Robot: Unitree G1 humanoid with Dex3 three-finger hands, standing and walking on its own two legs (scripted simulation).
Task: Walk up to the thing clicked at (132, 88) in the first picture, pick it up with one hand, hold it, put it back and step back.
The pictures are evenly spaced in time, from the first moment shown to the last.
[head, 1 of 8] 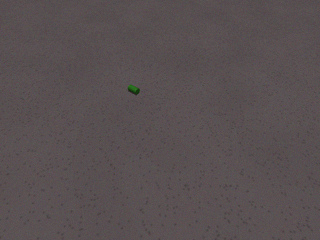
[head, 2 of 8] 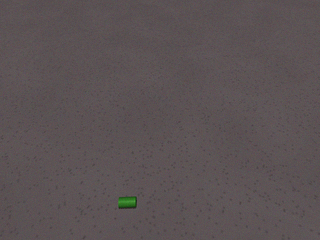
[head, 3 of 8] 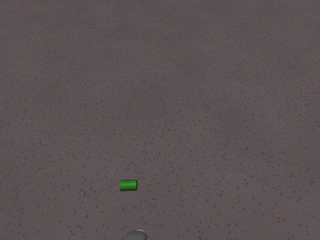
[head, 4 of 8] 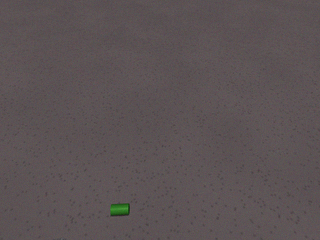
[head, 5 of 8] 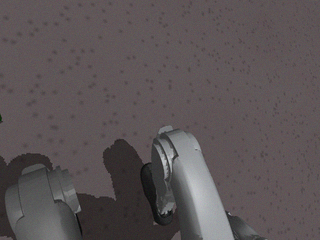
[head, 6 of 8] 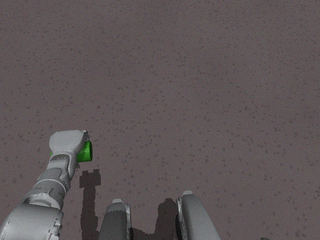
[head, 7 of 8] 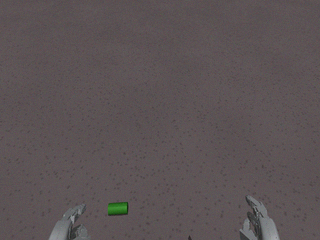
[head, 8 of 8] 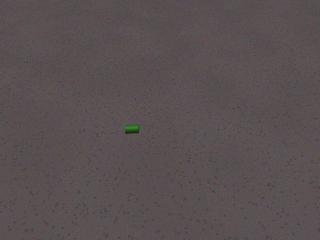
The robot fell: no
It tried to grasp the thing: yes
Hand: left
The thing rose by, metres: 0.68
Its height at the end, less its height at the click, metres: +0.00
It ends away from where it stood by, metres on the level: 0.01
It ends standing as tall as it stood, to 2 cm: yes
